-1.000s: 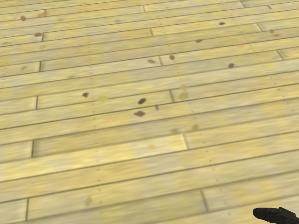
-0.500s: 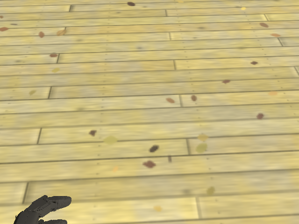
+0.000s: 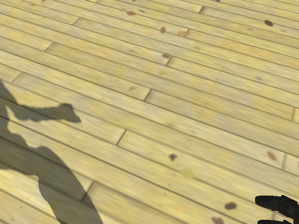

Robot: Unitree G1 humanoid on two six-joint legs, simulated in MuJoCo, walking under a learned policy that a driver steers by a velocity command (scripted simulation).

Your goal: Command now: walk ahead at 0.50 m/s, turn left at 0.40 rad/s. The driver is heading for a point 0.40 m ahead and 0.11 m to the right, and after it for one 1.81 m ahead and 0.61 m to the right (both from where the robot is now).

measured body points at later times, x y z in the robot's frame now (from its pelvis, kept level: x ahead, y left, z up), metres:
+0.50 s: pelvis +0.27 -0.01 +0.01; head +0.30 -0.01 +0.45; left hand +0.48 +0.21 -0.09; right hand +0.29 -0.30 -0.12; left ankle +0.14 +0.10 -0.72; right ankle +0.42 -0.14 -0.70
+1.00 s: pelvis +0.40 -0.02 +0.01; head +0.43 -0.03 +0.46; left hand +0.67 +0.18 -0.08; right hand +0.42 -0.33 -0.09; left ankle +0.50 +0.10 -0.72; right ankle +0.42 -0.12 -0.72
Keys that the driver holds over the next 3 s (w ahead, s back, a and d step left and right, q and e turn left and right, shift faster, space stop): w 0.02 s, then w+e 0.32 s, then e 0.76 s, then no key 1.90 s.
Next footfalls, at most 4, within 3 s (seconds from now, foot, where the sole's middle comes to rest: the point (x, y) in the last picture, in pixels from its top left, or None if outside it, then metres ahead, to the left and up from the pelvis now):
0.02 left None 0.18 0.10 -0.76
0.54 right None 0.46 -0.13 -0.76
1.02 left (152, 202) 0.53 0.07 -0.76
1.40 right None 0.36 -0.13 -0.76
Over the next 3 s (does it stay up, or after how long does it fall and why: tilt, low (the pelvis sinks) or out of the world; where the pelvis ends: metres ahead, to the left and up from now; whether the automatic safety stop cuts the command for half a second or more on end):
stays up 0.41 -0.02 0.02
